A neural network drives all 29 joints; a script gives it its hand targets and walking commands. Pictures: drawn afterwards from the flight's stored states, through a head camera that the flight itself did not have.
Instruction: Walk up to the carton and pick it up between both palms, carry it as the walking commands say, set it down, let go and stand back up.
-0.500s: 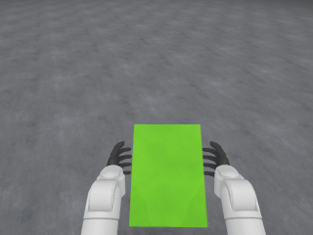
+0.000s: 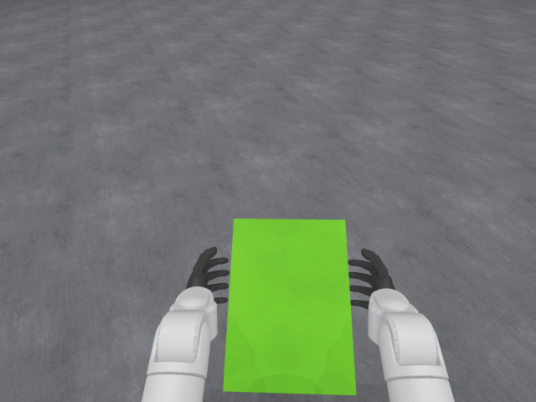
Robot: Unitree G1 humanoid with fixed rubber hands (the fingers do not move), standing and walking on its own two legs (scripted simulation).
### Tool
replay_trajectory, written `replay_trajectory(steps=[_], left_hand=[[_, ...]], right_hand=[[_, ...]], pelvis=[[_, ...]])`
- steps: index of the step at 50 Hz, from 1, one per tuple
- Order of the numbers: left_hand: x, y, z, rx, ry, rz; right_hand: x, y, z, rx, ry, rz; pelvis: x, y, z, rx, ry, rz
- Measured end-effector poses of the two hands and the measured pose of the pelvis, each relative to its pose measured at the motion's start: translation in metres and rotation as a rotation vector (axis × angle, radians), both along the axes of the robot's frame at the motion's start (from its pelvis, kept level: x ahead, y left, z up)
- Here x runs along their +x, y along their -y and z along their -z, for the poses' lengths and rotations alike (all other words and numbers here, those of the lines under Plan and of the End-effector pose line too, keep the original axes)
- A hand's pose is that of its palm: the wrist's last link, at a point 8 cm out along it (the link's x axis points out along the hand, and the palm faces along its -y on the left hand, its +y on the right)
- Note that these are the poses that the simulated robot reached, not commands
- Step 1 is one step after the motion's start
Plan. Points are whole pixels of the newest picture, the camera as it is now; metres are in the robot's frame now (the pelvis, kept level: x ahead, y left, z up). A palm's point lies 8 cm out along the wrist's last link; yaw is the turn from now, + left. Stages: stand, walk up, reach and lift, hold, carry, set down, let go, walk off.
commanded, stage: carry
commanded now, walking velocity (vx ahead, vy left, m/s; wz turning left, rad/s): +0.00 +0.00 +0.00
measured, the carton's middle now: (287, 302) +0.33 +0.00 -0.05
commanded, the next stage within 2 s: hold in 1.18 s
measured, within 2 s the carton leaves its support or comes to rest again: neither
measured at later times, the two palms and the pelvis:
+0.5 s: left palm (202, 277) +0.31 +0.13 +0.05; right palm (376, 279) +0.31 -0.14 +0.05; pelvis +0.03 +0.00 +0.00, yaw +0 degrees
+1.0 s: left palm (200, 269) +0.33 +0.14 +0.05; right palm (369, 272) +0.33 -0.13 +0.05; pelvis +0.04 +0.01 +0.00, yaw +0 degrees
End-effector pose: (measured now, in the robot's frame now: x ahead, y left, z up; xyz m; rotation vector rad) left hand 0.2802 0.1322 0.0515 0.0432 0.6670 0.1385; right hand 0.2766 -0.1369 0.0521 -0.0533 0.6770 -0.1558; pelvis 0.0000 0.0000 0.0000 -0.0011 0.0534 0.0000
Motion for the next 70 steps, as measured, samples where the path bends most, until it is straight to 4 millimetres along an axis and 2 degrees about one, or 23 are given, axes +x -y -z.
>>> replay_trajectory(steps=[34, 59, 64, 70], left_hand=[[0.042, -0.002, 0.002, -0.005, -0.003, 0.006], [0.052, -0.009, 0.001, -0.009, 0.004, 0.014], [0.049, -0.012, 0.006, 0.006, -0.005, 0.001], [0.051, -0.010, -0.004, 0.006, 0.006, -0.012]], right_hand=[[0.042, 0.000, 0.004, 0.000, -0.010, -0.017], [0.050, -0.007, 0.003, -0.006, -0.013, -0.021], [0.051, -0.010, 0.006, -0.013, -0.024, -0.057], [0.061, -0.009, -0.002, -0.006, -0.015, -0.055]], pelvis=[[0.037, 0.000, -0.004, 0.002, 0.008, -0.005], [0.046, -0.008, -0.005, -0.002, 0.009, 0.002], [0.044, -0.006, -0.007, -0.001, 0.103, -0.005], [0.044, -0.002, -0.007, 0.004, 0.172, -0.038]])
